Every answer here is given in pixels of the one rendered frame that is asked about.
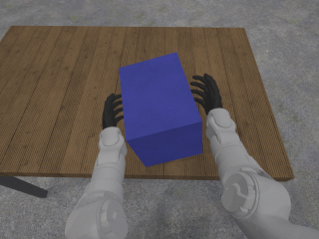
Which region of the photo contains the right robot upper arm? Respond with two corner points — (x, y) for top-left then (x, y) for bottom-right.
(221, 170), (319, 239)

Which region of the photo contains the robot right forearm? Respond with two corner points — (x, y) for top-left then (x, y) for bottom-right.
(205, 108), (274, 187)

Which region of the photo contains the carton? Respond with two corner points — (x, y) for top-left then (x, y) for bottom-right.
(119, 52), (202, 167)

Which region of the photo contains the right robot hand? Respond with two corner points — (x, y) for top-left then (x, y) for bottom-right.
(190, 73), (223, 115)

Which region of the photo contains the left robot upper arm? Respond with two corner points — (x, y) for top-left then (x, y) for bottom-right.
(65, 198), (129, 239)

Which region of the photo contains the left robot hand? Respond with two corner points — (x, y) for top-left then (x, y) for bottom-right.
(102, 93), (124, 129)

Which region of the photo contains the robot left forearm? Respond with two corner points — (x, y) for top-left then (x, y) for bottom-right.
(65, 126), (128, 237)

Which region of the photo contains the table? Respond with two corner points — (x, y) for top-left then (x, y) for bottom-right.
(0, 25), (295, 198)

